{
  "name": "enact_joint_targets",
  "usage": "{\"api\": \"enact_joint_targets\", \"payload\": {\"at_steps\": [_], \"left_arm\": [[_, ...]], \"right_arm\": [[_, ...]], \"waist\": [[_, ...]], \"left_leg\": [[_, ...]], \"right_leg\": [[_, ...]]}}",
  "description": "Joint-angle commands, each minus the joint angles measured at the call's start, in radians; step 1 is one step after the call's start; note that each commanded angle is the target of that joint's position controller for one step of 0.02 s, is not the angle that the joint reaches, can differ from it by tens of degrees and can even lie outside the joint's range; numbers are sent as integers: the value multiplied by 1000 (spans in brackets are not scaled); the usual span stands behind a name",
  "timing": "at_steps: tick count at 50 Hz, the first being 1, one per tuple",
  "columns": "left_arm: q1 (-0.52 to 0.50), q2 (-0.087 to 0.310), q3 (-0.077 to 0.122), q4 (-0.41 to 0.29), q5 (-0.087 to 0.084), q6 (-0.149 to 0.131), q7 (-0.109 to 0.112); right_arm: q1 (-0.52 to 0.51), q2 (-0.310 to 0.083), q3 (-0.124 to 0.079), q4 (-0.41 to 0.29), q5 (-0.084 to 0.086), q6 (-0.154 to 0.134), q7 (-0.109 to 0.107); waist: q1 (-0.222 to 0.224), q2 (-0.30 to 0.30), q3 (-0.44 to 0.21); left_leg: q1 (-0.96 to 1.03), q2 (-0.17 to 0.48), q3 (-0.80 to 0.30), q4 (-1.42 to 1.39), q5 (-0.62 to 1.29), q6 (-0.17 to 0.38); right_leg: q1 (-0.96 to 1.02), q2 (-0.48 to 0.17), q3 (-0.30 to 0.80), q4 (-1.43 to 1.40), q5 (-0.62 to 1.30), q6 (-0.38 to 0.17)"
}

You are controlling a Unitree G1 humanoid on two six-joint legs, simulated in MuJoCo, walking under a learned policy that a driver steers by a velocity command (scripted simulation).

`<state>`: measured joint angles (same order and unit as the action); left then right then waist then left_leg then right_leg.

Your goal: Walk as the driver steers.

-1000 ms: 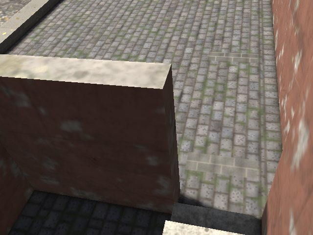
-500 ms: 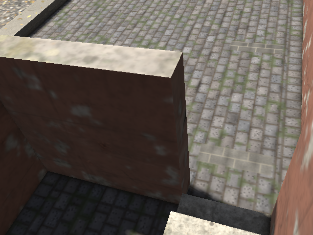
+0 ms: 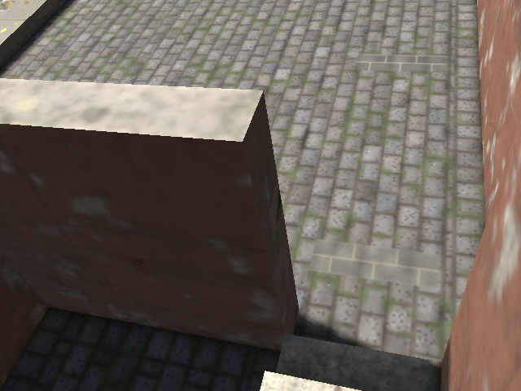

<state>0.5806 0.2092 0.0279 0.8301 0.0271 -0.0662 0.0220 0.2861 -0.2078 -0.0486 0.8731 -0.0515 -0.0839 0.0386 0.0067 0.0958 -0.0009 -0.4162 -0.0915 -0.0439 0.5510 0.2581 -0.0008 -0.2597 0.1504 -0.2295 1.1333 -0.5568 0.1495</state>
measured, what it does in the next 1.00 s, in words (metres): goes down: left foot 0.18 m lower, then right foot 0.21 m lower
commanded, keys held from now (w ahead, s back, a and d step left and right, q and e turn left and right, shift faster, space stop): no key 0.38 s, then w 0.52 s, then no key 0.10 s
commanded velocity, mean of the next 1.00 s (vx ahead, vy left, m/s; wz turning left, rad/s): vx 0.29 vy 0.00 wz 0.00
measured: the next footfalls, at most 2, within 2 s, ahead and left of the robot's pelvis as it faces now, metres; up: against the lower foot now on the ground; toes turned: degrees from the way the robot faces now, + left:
left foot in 0.08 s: +0.09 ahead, +0.08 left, -0.18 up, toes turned -1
right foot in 0.38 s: +0.27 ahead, -0.23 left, -0.39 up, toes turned -3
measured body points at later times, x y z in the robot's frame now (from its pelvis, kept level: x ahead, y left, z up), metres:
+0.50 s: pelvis +0.21 -0.07 -0.31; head +0.19 -0.11 +0.14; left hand +0.23 +0.17 -0.43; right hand +0.18 -0.25 -0.48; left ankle +0.12 +0.06 -0.81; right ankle +0.23 -0.23 -1.05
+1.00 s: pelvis +0.38 +0.07 -0.41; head +0.37 +0.08 +0.04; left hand +0.64 +0.31 -0.50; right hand +0.14 -0.12 -0.54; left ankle +0.52 +0.14 -1.05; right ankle +0.37 +0.03 -1.05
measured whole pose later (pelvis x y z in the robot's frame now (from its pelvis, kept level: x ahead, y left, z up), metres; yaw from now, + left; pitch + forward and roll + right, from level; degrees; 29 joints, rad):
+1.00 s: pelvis +0.38 +0.07 -0.41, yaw -9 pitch -6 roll +1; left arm 0.09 0.41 0.09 0.88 0.05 0.04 -0.05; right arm 0.68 -0.26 -0.02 1.04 -0.01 -0.04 -0.07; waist -0.23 -0.05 0.06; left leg -0.63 -0.24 -0.13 1.15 -0.34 0.03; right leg -0.42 0.02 -0.17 1.22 -0.68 -0.12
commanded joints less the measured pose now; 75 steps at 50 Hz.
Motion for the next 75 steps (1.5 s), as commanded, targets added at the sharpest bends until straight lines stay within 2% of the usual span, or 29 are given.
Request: {"api": "enact_joint_targets", "payload": {"at_steps": [1,2,5,6,8,11,15,16,19,20,21,22,24,26,28,34,40,42,44,46,49,53,60,63,64,65,68,72,75], "left_arm": [[-118,113,53,-86,-201,55,65],[10,185,29,-135,32,-13,-33],[-199,-12,-40,-213,20,-43,-84],[-128,-27,-70,-316,58,-64,-105],[-126,-20,-53,-154,85,-65,-64],[-90,-79,-39,-100,200,-53,-120],[-120,39,-6,-92,114,-36,-118],[-174,14,5,-98,-144,-45,15],[-62,128,11,-67,-127,-8,46],[253,298,144,116,-297,-33,-33],[150,226,55,73,-44,9,-2],[241,300,45,95,74,-15,-153],[-42,329,75,25,7,-23,-188],[25,199,30,48,5,-57,-184],[-69,120,-14,80,-144,-32,9],[-380,229,23,4,-76,-26,-8],[-550,226,40,-65,-31,90,-42],[-204,137,23,41,-50,90,-73],[-385,196,58,111,-15,102,-12],[-551,114,34,-6,30,101,-61],[12,128,49,134,24,122,-93],[-351,177,21,92,2,108,-41],[-468,126,-8,135,-58,17,8],[-273,141,6,230,-35,63,3],[-848,118,-8,-75,87,13,-74],[-988,77,-2,-84,79,0,-49],[-224,35,26,7,10,-18,-26],[-168,-20,-17,20,76,-51,-54],[-357,12,-21,-86,55,-72,-125]], "right_arm": [[192,-200,-41,44,14,-25,-3],[371,-111,-17,120,-53,-7,-42],[694,-203,-42,61,-64,-36,-27],[391,-290,-66,-33,71,-41,16],[363,-100,0,17,115,-57,-45],[333,-129,-4,39,36,-116,-17],[343,-87,48,-45,89,-57,-37],[228,6,20,-79,160,-8,-59],[202,-105,-1,-102,107,103,-65],[321,174,76,-33,270,66,9],[455,54,24,-61,101,125,-16],[323,-115,44,-173,-44,39,86],[160,-11,73,-248,63,-47,53],[-15,57,123,-255,95,-41,30],[63,47,52,-92,39,117,-9],[52,28,74,-135,31,130,-4],[322,-132,24,38,19,68,-25],[163,-22,54,-19,-3,72,-50],[571,-19,45,137,-45,135,-31],[628,-5,61,123,41,68,-88],[76,-199,0,-41,52,-23,-144],[185,-134,17,91,95,-21,-106],[403,25,38,228,57,-21,-65],[405,46,65,192,36,11,-24],[341,-33,39,122,-9,-33,76],[509,-44,5,126,-41,-4,81],[455,-209,-1,79,-12,-18,-35],[215,122,122,-14,-11,-51,-98],[130,-114,55,-155,-70,-89,-133]], "waist": [[-57,-61,64],[-116,241,87],[-223,37,-64],[-84,46,-174],[-65,-291,18],[83,11,118],[-52,-78,70],[-58,-112,-23],[-56,63,23],[-20,45,-83],[-79,-238,-190],[53,-446,-380],[1,-278,-137],[70,-225,80],[-40,-352,46],[-145,-359,98],[-337,437,467],[-172,346,340],[-291,-211,-10],[-260,-282,106],[150,-8,67],[-3,-276,86],[-231,168,127],[-195,137,82],[-266,-215,254],[-460,-84,76],[-148,51,-143],[0,-99,-8],[-44,-24,33]], "left_leg": [[284,153,7,-289,176,88],[276,139,-9,-282,260,88],[947,359,-147,-114,527,216],[767,660,-531,112,384,440],[246,258,-180,20,-157,209],[-746,45,49,107,-283,77],[-272,175,-76,489,-534,64],[-56,-39,-122,514,-650,75],[-157,-13,-238,682,-905,146],[-249,-60,-180,842,-1136,176],[-508,-84,-159,1211,-1466,126],[-695,26,-41,1434,-1384,31],[-917,150,-75,1462,-1128,-95],[-818,166,-60,1365,-1463,-83],[-476,157,-76,1329,-1108,28],[20,189,-37,704,-430,-14],[-354,24,-364,-377,-958,-67],[-583,-35,-264,-324,-503,-99],[64,-173,75,487,-565,59],[-412,85,-527,313,-850,116],[-1024,-14,-678,-52,-1059,-39],[-624,-127,-182,805,-791,-94],[155,-58,51,187,23,-100],[453,-68,63,-469,562,-271],[518,127,-6,100,128,49],[598,171,1,-82,142,132],[708,615,-888,-201,-44,489],[121,114,1,-88,-224,114],[-191,164,63,-25,-388,135]], "right_leg": [[-100,-256,255,164,1053,54],[-312,-53,270,595,46,95],[-1025,-107,250,1106,-307,-39],[-1095,-257,542,926,-310,14],[-856,-298,278,66,447,-109],[153,-220,1,29,1018,-71],[8,-262,86,-753,1083,-147],[151,-336,204,-1014,1361,-92],[350,-570,346,-1035,1094,-76],[539,-591,321,-762,1527,-48],[812,-674,303,-443,1431,-141],[888,-542,397,-511,1322,-313],[503,-788,944,-807,672,-625],[216,-685,644,-921,637,-541],[-41,-619,376,-761,517,-354],[-489,-452,119,-805,6,-132],[-396,-106,10,-114,-260,-94],[55,-159,26,-195,-101,-123],[-160,-228,140,-228,-203,-251],[-34,-224,252,-15,99,-196],[517,-190,140,38,-13,-187],[77,-401,388,-293,62,-323],[-555,-203,51,-44,-149,-185],[-275,19,-137,-33,-338,-167],[-728,-215,180,119,-333,-193],[-628,-102,253,333,-280,-213],[-962,-147,494,784,46,-110],[-646,-232,292,532,338,-128],[-546,-301,233,286,599,-78]]}}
